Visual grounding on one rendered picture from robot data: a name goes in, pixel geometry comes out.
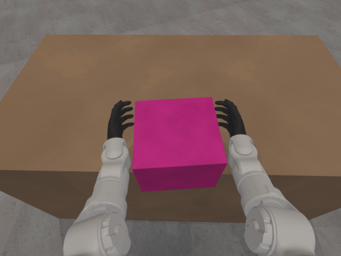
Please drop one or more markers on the pedestal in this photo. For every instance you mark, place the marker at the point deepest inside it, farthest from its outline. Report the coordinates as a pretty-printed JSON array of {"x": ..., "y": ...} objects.
[{"x": 54, "y": 118}]

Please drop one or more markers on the carton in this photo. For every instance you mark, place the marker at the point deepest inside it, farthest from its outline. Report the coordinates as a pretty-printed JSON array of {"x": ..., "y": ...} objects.
[{"x": 177, "y": 144}]

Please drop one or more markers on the robot right upper arm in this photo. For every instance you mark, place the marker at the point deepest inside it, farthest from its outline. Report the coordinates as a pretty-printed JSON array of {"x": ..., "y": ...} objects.
[{"x": 274, "y": 231}]

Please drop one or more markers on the robot left forearm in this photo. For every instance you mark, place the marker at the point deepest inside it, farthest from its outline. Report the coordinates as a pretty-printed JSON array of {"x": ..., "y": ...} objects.
[{"x": 111, "y": 186}]

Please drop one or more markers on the robot left upper arm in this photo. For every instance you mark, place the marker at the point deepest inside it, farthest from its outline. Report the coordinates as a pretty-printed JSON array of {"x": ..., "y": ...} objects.
[{"x": 105, "y": 234}]

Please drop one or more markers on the robot right hand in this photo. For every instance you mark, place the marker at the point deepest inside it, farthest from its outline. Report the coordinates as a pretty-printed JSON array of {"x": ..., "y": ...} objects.
[{"x": 235, "y": 124}]

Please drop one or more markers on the robot right forearm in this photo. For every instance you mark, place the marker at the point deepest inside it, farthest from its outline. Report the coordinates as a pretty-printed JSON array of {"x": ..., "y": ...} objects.
[{"x": 252, "y": 182}]

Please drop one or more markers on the robot left hand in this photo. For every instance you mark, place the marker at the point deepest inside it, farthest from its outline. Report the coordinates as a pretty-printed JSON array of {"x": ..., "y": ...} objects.
[{"x": 115, "y": 127}]

